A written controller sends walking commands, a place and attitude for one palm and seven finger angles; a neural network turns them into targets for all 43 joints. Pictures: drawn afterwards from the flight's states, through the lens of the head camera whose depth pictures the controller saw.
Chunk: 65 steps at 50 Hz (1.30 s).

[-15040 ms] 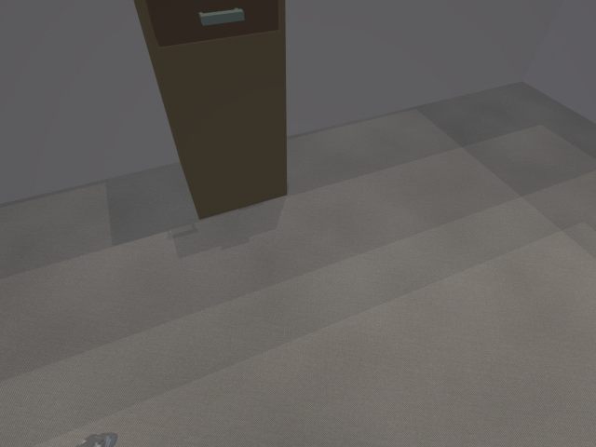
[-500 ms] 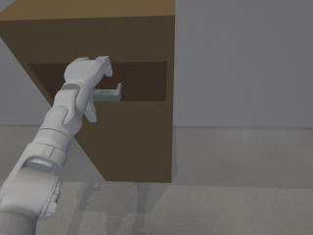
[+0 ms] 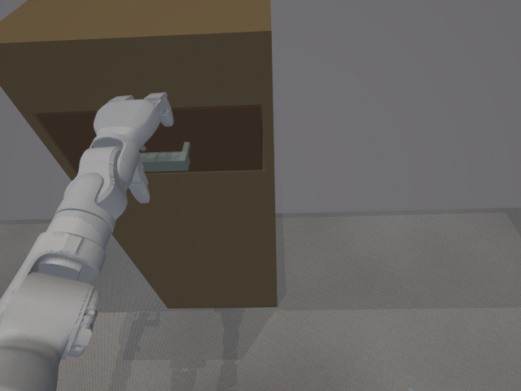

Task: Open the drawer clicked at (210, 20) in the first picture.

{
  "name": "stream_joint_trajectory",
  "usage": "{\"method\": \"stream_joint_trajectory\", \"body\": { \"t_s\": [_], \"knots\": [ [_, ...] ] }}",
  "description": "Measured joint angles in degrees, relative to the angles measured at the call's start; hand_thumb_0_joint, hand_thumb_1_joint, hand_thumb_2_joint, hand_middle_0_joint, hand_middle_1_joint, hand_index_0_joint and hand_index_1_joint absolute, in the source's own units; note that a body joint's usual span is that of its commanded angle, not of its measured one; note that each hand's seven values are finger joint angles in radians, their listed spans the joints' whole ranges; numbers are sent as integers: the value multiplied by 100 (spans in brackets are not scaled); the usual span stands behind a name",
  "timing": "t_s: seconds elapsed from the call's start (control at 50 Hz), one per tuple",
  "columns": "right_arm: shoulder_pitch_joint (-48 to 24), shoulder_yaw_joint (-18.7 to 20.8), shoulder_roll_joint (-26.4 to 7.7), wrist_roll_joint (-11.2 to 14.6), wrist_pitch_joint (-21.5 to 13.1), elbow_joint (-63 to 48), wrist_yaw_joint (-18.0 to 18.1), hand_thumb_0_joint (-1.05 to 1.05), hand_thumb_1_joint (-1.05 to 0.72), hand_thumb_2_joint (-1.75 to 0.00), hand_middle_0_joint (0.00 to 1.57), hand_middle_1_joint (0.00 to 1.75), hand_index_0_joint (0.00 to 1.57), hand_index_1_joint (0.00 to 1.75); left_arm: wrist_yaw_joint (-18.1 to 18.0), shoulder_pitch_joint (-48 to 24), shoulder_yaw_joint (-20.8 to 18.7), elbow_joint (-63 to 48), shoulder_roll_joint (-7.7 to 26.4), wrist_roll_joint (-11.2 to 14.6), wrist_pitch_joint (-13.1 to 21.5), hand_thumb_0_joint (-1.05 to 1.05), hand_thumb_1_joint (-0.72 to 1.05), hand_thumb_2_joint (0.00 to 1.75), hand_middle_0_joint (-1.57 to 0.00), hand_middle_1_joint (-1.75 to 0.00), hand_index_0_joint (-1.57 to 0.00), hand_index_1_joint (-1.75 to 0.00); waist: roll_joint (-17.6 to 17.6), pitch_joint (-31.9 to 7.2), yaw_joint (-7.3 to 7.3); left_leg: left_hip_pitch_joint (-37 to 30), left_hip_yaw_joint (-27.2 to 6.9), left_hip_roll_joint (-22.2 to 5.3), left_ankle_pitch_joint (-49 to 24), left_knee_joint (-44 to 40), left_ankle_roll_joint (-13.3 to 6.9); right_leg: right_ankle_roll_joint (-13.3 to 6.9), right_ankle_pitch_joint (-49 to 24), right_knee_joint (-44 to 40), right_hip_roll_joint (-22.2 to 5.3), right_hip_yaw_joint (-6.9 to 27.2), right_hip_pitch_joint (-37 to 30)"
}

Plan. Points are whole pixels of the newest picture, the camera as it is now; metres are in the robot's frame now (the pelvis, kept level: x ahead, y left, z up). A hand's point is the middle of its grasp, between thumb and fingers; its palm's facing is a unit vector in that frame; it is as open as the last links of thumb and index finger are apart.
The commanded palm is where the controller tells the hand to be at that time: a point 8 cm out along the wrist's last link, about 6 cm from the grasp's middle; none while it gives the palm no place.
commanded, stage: move the hooked fingers above the handle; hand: left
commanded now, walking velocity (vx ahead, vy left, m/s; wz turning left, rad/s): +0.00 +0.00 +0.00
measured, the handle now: (155, 154) +0.51 +0.20 +0.08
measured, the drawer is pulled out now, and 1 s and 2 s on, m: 0.00 0.00 0.00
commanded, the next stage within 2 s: none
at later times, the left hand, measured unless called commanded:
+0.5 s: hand (151, 146) +0.46 +0.18 +0.14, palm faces +0.00 -0.04 -1.00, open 13.6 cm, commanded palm +0.44 +0.21 +0.21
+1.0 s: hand (146, 148) +0.45 +0.18 +0.15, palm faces +0.04 -0.06 -1.00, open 13.8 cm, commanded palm +0.44 +0.22 +0.21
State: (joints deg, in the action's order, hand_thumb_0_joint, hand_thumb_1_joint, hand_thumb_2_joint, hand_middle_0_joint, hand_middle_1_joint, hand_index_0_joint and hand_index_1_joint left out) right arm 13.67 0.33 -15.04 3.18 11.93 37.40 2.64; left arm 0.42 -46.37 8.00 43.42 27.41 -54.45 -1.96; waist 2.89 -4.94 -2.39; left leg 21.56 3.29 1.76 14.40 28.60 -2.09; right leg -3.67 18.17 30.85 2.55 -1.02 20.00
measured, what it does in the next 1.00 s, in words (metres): stands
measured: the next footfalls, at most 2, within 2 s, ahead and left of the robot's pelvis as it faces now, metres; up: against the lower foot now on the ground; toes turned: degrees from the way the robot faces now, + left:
none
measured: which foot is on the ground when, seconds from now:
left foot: down 0.00-1.00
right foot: down 0.00-1.00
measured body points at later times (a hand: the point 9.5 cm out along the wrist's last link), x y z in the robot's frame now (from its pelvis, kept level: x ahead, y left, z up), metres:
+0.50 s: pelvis +0.00 +0.00 +0.00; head +0.03 -0.03 +0.45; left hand +0.45 +0.18 +0.20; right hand +0.10 -0.25 -0.14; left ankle +0.00 +0.10 -0.73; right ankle -0.03 -0.08 -0.73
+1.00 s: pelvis +0.00 +0.00 +0.00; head +0.03 -0.02 +0.45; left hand +0.45 +0.19 +0.20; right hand +0.11 -0.26 -0.13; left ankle +0.00 +0.10 -0.73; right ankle -0.03 -0.07 -0.73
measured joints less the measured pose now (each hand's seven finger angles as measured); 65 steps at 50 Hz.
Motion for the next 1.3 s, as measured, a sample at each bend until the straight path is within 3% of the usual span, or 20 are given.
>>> {"method": "stream_joint_trajectory", "body": {
  "t_s": [0.12, 0.26, 0.52, 0.68, 0.76, 0.88, 0.96, 1.02, 1.16, 1.3],
  "knots": [
    [106, 74, -56, 15, -17, 18, 7, 1, -91, -90, 20, 30, 20, 30, 141, 104, 126, -190, 86, 83, 44, 0, -49, 31, -33, -121, -32, -121, -3, 37, 60, -19, -62, 5, -2, 1, 8, -12, 0, -39, -2, -60, -57],
    [80, 104, -64, 18, -67, 148, -9, 1, -91, -90, 20, 30, 20, 30, 35, 41, 333, -285, -94, 148, 159, 0, -49, 31, -32, -120, -32, -120, -7, 46, 100, 16, -116, 32, 20, 43, 6, -9, 36, -12, -27, -115, -47],
    [-42, -51, 31, 18, -26, 69, 26, 1, -91, -90, 20, 30, 20, 30, 21, 17, -11, -22, -50, 32, 200, 0, -49, 31, -39, -123, -35, -122, 32, -27, 1, -19, -4, -16, 24, -7, 19, -16, 16, -20, 19, 2, -23],
    [13, -22, -9, 19, -35, 1, 70, 1, -91, -90, 20, 30, 20, 30, 117, 120, -287, 12, 285, 2, 175, 0, -49, 31, -35, -121, -34, -122, -5, -1, -14, -13, 0, -50, 1, -22, 42, -39, -20, -48, 52, 7, -18],
    [119, 83, -85, 27, -22, 2, 43, 1, -91, -90, 20, 30, 20, 30, 260, 257, -130, -284, 386, 91, 142, 0, -49, 31, -33, -121, -33, -121, -9, 23, 60, -16, -63, -38, 9, 8, 39, -40, -16, -75, 43, -56, -68],
    [103, 163, -148, 28, -43, 125, 31, 1, -91, -90, 20, 30, 20, 30, 299, 302, 279, -650, 123, 268, 326, 0, -49, 31, -32, -120, -32, -121, -16, 69, 159, -11, -158, 23, 23, 66, 7, -13, 19, -55, -15, -154, -116],
    [-35, 119, -95, 10, -90, 162, 6, 1, -91, -90, 20, 30, 20, 30, 47, 193, 258, -554, -37, 211, 392, 0, -49, 31, -32, -120, -32, -120, -20, 36, 119, 32, -120, 33, 35, 92, -10, 5, 30, -4, -28, -118, -50],
    [-144, 23, -30, 11, -105, 165, -6, 1, -91, -90, 20, 30, 20, 30, -144, -13, 107, -183, -31, 114, 222, 0, -49, 31, -32, -120, -32, -120, -15, 2, 46, 64, -60, 21, 42, 92, -17, 18, 27, 21, -20, -57, 12],
    [-105, -128, 65, 51, -6, 76, 38, 1, -91, -90, 20, 30, 20, 30, 27, -225, 13, 121, -30, 42, 124, 0, -49, 31, -39, -125, -37, -125, 6, -58, 4, 40, 0, 5, 22, 43, -25, 34, -9, -13, -5, 5, 14],
    [10, -154, 34, 75, 17, -3, 129, 1, -91, -90, 20, 30, 20, 30, 131, -248, -65, 215, 104, -9, 250, 0, -49, 31, -37, -124, -34, -123, -21, -41, -56, 86, 19, -26, 8, 76, -14, 21, -36, 11, 23, 20, 64]
  ]
}}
